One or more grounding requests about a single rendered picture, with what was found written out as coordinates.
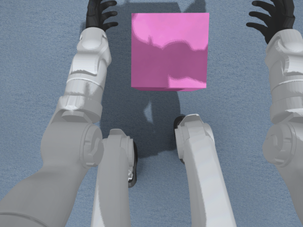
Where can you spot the left robot forearm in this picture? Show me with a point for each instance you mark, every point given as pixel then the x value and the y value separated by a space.
pixel 81 101

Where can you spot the right robot forearm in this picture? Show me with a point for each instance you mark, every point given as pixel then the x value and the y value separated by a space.
pixel 284 59

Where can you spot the robot right upper arm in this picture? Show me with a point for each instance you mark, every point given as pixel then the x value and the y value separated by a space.
pixel 283 147

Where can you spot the robot right shin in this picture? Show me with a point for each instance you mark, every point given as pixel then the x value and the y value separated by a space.
pixel 196 117

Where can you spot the robot left upper arm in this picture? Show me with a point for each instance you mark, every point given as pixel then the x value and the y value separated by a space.
pixel 46 198

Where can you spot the right robot hand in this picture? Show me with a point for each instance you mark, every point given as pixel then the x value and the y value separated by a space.
pixel 281 17

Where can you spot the carton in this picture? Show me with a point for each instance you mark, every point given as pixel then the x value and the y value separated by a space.
pixel 169 51

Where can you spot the left robot hand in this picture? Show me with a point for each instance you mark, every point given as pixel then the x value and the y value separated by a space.
pixel 94 16

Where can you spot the left robot thigh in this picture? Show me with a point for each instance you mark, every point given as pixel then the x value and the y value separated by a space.
pixel 111 199

